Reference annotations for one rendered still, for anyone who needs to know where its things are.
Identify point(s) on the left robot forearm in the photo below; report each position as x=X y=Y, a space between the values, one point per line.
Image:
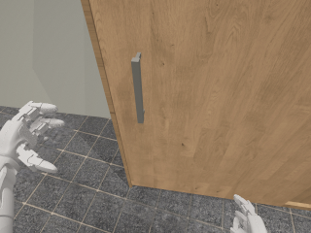
x=8 y=171

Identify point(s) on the wardrobe door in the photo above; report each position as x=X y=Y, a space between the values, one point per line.
x=226 y=87
x=304 y=197

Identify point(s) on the robot left hand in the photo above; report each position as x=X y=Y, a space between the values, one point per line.
x=14 y=134

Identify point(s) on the handle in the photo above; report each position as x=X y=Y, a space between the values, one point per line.
x=137 y=84

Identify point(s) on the robot right hand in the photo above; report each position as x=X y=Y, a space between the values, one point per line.
x=252 y=223

